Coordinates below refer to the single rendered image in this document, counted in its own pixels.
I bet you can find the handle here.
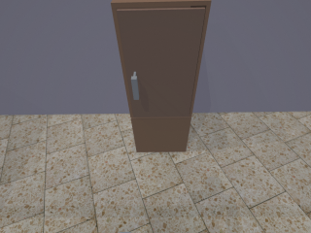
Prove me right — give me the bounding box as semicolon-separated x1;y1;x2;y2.
131;71;139;100

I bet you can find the cupboard door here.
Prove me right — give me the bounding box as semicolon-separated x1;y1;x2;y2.
117;7;206;117

